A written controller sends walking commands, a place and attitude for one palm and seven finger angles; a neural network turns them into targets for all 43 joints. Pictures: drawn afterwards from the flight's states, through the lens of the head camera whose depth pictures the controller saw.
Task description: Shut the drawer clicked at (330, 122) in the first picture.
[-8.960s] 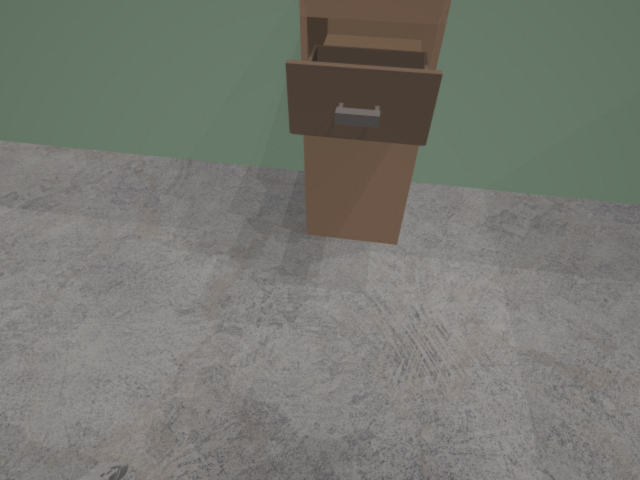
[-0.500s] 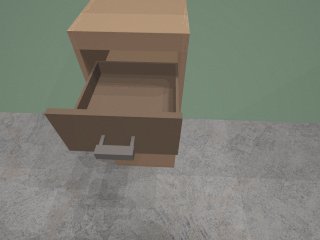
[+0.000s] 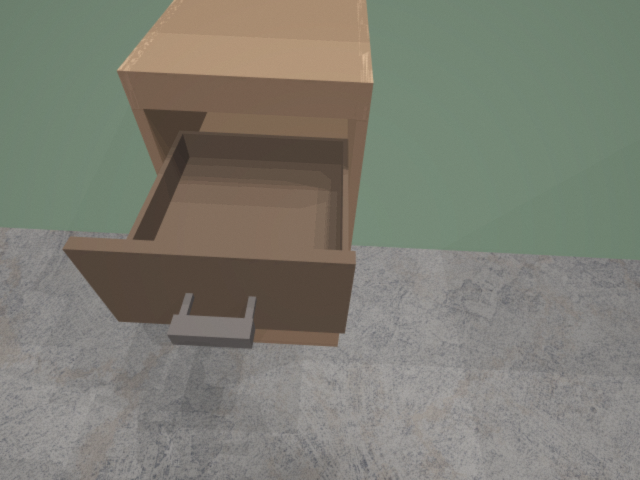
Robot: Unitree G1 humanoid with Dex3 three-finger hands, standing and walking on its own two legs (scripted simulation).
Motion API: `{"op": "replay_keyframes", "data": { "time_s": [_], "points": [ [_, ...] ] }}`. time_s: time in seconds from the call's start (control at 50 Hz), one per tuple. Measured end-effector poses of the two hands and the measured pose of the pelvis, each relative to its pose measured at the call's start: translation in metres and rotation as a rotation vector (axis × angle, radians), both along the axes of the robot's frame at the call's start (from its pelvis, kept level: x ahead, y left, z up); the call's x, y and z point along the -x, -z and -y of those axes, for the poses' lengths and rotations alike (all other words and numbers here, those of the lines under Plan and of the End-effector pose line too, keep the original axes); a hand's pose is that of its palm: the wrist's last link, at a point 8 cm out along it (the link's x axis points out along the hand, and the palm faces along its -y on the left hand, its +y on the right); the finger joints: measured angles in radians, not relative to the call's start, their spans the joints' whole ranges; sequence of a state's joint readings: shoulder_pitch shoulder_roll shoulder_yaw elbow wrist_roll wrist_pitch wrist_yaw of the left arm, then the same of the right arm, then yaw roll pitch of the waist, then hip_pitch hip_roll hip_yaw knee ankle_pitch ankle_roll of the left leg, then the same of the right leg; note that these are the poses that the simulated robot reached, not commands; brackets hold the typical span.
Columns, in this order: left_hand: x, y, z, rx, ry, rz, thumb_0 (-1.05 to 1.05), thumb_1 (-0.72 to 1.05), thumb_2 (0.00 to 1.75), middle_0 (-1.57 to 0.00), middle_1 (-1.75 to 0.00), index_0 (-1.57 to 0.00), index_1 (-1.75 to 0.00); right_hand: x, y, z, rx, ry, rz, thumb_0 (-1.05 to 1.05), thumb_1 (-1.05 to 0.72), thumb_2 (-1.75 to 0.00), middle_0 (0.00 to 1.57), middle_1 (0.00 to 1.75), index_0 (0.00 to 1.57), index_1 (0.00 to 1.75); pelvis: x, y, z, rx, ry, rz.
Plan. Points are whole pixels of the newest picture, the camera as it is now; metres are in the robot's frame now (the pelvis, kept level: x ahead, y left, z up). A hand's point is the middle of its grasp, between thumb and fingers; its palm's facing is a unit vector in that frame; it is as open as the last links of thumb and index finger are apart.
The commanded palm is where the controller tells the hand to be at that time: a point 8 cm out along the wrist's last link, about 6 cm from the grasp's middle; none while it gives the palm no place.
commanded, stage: raise the hand and make a fist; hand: left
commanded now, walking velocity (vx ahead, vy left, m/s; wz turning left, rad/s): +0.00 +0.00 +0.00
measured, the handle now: (216, 316) +0.31 +0.16 +0.02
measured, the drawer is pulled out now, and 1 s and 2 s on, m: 0.30 0.30 0.30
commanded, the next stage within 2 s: bring the fist close to the handle in 1.98 s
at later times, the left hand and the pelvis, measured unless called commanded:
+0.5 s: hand out of the picture +0.09 +0.14 -0.02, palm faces +0.07 -1.00 -0.05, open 6.3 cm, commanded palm +0.09 +0.20 -0.02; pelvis -0.03 -0.03 -0.06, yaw +3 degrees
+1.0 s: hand out of the picture +0.12 +0.14 +0.04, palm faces +0.05 -1.00 -0.06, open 3.5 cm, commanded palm +0.07 +0.19 +0.05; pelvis -0.04 -0.02 -0.05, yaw +2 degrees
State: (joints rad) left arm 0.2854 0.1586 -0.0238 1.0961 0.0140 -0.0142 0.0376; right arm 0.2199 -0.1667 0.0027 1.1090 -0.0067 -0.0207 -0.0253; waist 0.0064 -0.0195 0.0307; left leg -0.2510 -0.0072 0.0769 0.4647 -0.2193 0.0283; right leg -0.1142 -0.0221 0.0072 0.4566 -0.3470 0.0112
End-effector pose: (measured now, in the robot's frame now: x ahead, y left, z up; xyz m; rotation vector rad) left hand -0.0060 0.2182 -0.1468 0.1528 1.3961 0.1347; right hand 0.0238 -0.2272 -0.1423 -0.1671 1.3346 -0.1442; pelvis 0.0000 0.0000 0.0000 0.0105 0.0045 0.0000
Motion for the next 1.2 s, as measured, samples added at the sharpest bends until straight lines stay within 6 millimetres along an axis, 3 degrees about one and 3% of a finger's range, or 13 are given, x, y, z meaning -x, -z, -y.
{"op": "replay_keyframes", "data": {
  "time_s": [0.1, 0.12, 0.2, 0.28, 0.34, 0.42, 0.52, 0.58, 0.64, 0.76, 0.92, 1.06, 1.2],
  "points": [
    [-0.01, -0.002, -0.004, -0.025, 0.004, 0.014, 0.0, 0.9, 0.9, -0.2, -0.3, -0.2, -0.29, -0.006, 0.002, 0.002, -0.003, 0.001, 0.002, 0.01, -0.92, -0.9, 0.2, 0.3, 0.2, 0.3, -0.005, 0.001, 0.001, 0.005, -0.001, -0.002],
    [-0.021, -0.008, -0.006, -0.025, -0.043, 0.068, 0.0, 0.9, 0.9, -0.2, -0.3, -0.21, -0.3, -0.01, 0.0, 0.003, -0.001, 0.006, 0.034, 0.01, -0.92, -0.9, 0.2, 0.3, 0.2, 0.3, -0.006, 0.001, 0.002, 0.007, -0.007, -0.005],
    [-0.106, -0.085, -0.015, -0.12, -0.081, 0.622, 0.02, 0.92, 0.89, -0.22, -0.32, -0.22, -0.31, -0.042, -0.012, 0.01, 0.02, -0.015, 0.307, 0.01, -0.92, -0.9, 0.2, 0.3, 0.2, 0.3, -0.005, 0.004, 0.004, -0.016, -0.018, -0.009],
    [-0.171, -0.155, 0.005, -0.074, -0.007, 1.077, 0.01, 0.92, 0.9, -0.26, -0.37, -0.26, -0.36, -0.083, -0.021, 0.02, 0.015, -0.026, 0.533, 0.01, -0.91, -0.9, 0.2, 0.3, 0.21, 0.3, 0.003, 0.013, 0.008, -0.015, -0.03, -0.047],
    [-0.162, -0.138, 0.006, -0.007, -0.042, 1.108, 0.0, 0.92, 0.9, -0.31, -0.42, -0.2, -0.37, -0.111, -0.032, 0.03, 0.017, -0.029, 0.65, 0.01, -0.91, -0.9, 0.2, 0.3, 0.21, 0.3, 0.011, 0.023, 0.015, -0.013, -0.014, -0.1],
    [-0.111, -0.114, 0.023, 0.108, 0.03, 1.144, 0.0, 0.91, 0.9, -0.37, -0.49, -0.25, -0.44, -0.141, -0.046, 0.043, 0.053, -0.127, 0.747, 0.01, -0.91, -0.9, 0.2, 0.3, 0.2, 0.3, 0.022, 0.041, 0.027, -0.007, -0.019, -0.147],
    [-0.07, -0.133, 0.028, 0.046, 0.103, 1.326, 0.01, 0.9, 0.9, -0.48, -0.6, -0.41, -0.57, -0.166, -0.044, 0.045, 0.083, -0.232, 0.836, 0.01, -0.91, -0.9, 0.2, 0.3, 0.2, 0.3, 0.038, 0.064, 0.035, 0.022, -0.054, -0.164],
    [-0.073, -0.148, 0.021, -0.015, 0.109, 1.471, 0.01, 0.89, 0.9, -0.54, -0.66, -0.5, -0.64, -0.169, -0.032, 0.038, 0.057, -0.241, 0.865, 0.01, -0.91, -0.9, 0.2, 0.3, 0.2, 0.3, 0.05, 0.076, 0.04, 0.039, -0.069, -0.164],
    [-0.09, -0.154, 0.023, 0.029, 0.131, 1.522, 0.01, 0.89, 0.9, -0.59, -0.72, -0.57, -0.71, -0.158, -0.019, 0.027, 0.013, -0.22, 0.855, 0.01, -0.91, -0.9, 0.2, 0.3, 0.2, 0.3, 0.058, 0.081, 0.042, 0.044, -0.072, -0.156],
    [-0.12, -0.159, 0.046, 0.181, 0.246, 1.344, 0.01, 0.9, 0.9, -0.71, -0.85, -0.71, -0.85, -0.111, -0.01, 0.017, -0.043, -0.101, 0.76, 0.02, -0.9, -0.9, 0.2, 0.3, 0.21, 0.3, 0.053, 0.066, 0.04, 0.025, -0.051, -0.127],
    [-0.11, -0.182, 0.019, 0.054, 0.107, 1.34, 0.01, 0.89, 0.9, -0.87, -1.03, -0.87, -1.02, -0.072, -0.011, 0.035, 0.02, -0.015, 0.644, 0.02, -0.9, -0.9, 0.2, 0.3, 0.21, 0.3, 0.042, 0.05, 0.031, 0.014, -0.029, -0.101],
    [-0.096, -0.192, 0.032, 0.13, 0.162, 1.375, 0.01, 0.9, 0.9, -1.01, -1.18, -1.01, -1.17, -0.086, -0.025, 0.036, 0.059, -0.074, 0.709, 0.02, -0.91, -0.9, 0.2, 0.3, 0.2, 0.3, 0.043, 0.049, 0.016, 0.029, -0.04, -0.101],
    [-0.098, -0.212, 0.034, 0.123, 0.171, 1.445, 0.01, 0.89, 0.9, -1.15, -1.33, -1.15, -1.32, -0.121, -0.048, 0.006, 0.011, -0.111, 0.842, 0.02, -0.91, -0.9, 0.2, 0.3, 0.2, 0.3, 0.043, 0.047, 0.006, 0.032, -0.038, -0.083]
  ]
}}
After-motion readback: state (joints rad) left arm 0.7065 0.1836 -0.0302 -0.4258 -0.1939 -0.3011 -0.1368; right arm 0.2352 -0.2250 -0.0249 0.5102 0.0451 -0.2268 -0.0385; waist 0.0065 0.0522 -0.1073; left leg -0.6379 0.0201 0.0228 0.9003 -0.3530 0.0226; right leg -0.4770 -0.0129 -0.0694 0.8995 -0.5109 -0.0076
